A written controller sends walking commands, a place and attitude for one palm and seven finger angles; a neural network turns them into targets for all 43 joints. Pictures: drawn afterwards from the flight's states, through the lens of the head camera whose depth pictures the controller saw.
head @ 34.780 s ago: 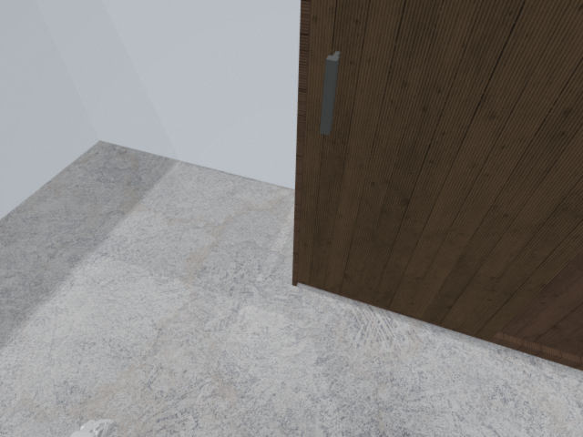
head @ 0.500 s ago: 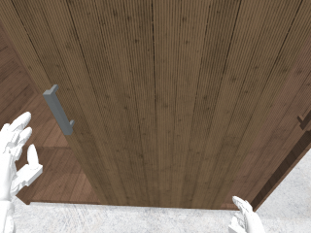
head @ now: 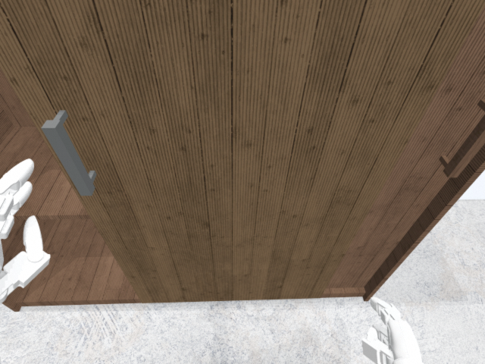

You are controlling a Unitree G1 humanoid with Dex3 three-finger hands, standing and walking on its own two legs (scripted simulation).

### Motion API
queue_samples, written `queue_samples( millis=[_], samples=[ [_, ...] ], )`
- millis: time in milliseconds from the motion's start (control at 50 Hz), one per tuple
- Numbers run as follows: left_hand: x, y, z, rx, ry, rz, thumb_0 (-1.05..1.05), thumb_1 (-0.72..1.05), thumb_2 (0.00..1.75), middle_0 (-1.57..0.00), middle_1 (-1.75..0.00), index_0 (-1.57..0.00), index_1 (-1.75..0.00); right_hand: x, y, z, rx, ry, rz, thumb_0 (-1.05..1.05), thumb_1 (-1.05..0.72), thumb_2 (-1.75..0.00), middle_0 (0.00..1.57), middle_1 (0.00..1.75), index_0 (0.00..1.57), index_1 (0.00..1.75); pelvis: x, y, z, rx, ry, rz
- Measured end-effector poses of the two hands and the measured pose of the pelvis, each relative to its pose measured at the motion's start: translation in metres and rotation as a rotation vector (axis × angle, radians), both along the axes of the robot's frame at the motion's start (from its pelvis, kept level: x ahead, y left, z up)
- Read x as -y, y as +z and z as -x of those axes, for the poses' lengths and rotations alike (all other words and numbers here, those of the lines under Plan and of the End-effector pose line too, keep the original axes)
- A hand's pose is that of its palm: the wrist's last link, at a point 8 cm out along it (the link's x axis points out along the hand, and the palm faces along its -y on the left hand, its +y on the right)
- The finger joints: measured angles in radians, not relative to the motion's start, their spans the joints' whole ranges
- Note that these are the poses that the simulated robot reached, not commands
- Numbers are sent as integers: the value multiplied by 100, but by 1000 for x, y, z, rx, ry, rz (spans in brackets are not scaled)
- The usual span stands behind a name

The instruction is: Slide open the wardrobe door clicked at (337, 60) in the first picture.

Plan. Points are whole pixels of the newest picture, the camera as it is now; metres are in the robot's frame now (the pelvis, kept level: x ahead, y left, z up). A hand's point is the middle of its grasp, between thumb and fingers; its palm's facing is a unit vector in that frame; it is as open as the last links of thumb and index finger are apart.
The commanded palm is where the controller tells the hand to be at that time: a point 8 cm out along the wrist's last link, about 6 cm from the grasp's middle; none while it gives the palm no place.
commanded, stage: step back with the hand held close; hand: left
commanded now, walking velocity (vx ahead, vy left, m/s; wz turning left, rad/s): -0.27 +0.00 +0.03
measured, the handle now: (75, 154) +0.44 +0.36 +0.10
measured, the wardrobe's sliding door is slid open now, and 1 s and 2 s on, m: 0.50 0.50 0.50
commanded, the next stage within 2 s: stop stepping back and stand still in 0.74 s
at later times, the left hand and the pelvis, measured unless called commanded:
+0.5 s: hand out of the picture +0.09 +0.33 +0.17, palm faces +0.48 -0.77 -0.42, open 7.4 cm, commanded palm +0.03 +0.36 +0.18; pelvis -0.08 +0.05 -0.01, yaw +4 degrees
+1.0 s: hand out of the picture -0.07 +0.40 +0.18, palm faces +0.49 -0.79 -0.37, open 7.4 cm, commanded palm -0.10 +0.43 +0.18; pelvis -0.23 +0.12 -0.05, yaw +2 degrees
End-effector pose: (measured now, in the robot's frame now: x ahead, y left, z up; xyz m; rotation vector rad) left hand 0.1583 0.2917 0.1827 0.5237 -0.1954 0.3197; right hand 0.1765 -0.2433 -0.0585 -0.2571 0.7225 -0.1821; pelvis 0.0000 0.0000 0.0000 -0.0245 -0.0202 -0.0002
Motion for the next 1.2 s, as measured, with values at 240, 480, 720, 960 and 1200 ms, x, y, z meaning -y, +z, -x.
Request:
queue_samples(
  millis=[240,480,720,960,1200],
  samples=[
    [-53,3,47,76,64,-61,1,89,90,-21,-30,-22,-30,-46,-9,48,-19,56,27,1,-91,-90,21,30,20,30,-34,-5,37,-17,57,22],
    [-68,0,108,100,105,-15,1,89,90,-21,-30,-21,-30,-89,-11,65,8,162,-5,1,-90,-90,21,30,21,30,-48,-5,81,-15,73,48],
    [-86,-1,151,257,25,-6,1,89,90,-21,-30,-21,-30,-88,5,114,78,106,71,1,-90,-90,21,30,21,30,-70,-18,128,37,48,82],
    [-131,5,246,364,-48,-142,1,89,90,-21,-30,-22,-30,-123,-20,229,58,76,47,1,-90,-90,21,30,20,30,-111,-46,216,46,31,61],
    [-210,3,303,394,37,115,1,89,90,-20,-30,-21,-30,-229,-16,348,-21,94,-36,2,-91,-90,21,30,21,30,-180,-18,312,115,22,81]
  ],
)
